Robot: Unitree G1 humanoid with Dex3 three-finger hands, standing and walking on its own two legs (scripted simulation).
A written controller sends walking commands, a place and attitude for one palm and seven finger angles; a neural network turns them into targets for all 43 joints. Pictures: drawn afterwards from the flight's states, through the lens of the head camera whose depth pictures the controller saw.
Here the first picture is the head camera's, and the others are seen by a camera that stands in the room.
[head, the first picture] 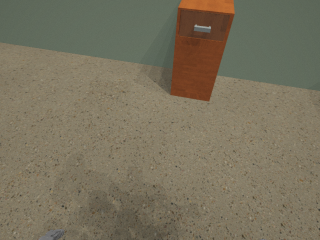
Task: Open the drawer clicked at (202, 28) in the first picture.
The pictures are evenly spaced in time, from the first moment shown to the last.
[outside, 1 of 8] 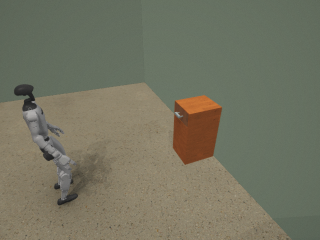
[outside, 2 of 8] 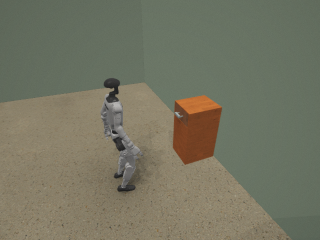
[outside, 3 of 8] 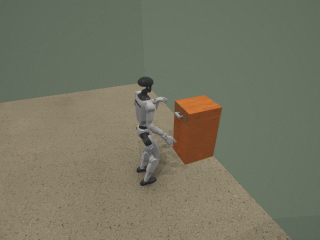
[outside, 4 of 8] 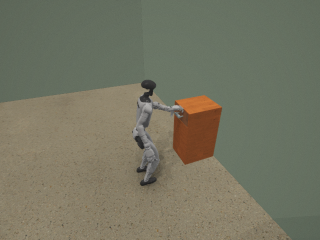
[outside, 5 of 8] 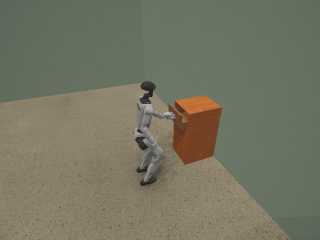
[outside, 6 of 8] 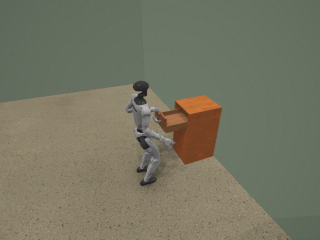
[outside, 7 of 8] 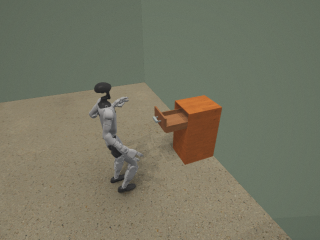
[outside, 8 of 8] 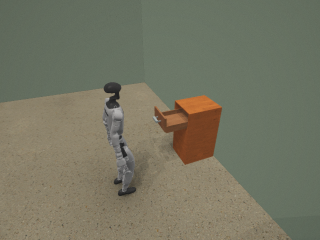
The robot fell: no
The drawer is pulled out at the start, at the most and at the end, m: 0.00 0.30 0.29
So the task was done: yes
